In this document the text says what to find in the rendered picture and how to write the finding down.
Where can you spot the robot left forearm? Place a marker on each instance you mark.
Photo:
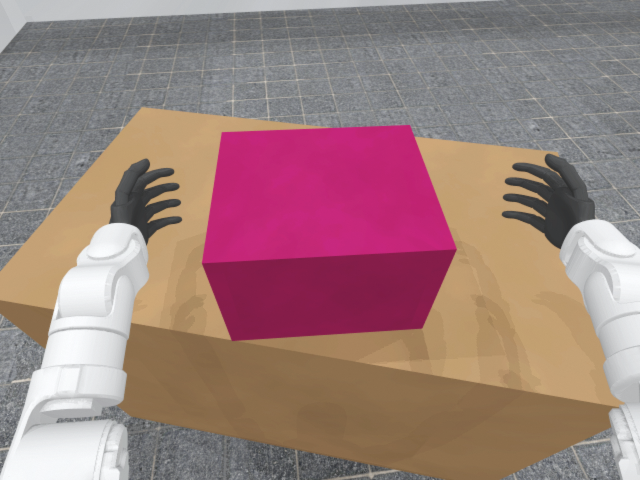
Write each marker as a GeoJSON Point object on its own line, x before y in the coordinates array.
{"type": "Point", "coordinates": [81, 372]}

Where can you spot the left robot hand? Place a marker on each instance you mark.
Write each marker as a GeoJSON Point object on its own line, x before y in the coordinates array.
{"type": "Point", "coordinates": [131, 197]}

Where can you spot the left robot upper arm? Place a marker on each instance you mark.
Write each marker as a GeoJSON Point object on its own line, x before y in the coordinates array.
{"type": "Point", "coordinates": [83, 450]}

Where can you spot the right robot hand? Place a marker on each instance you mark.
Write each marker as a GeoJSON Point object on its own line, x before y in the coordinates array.
{"type": "Point", "coordinates": [567, 197]}

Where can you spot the pedestal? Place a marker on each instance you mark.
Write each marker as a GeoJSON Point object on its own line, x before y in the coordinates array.
{"type": "Point", "coordinates": [506, 371]}

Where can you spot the carton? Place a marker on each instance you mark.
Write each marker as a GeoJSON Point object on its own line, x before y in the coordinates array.
{"type": "Point", "coordinates": [324, 231]}

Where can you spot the robot right forearm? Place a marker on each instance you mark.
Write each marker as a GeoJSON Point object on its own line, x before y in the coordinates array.
{"type": "Point", "coordinates": [605, 266]}

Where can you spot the right robot upper arm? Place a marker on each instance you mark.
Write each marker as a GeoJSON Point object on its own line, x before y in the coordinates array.
{"type": "Point", "coordinates": [625, 441]}

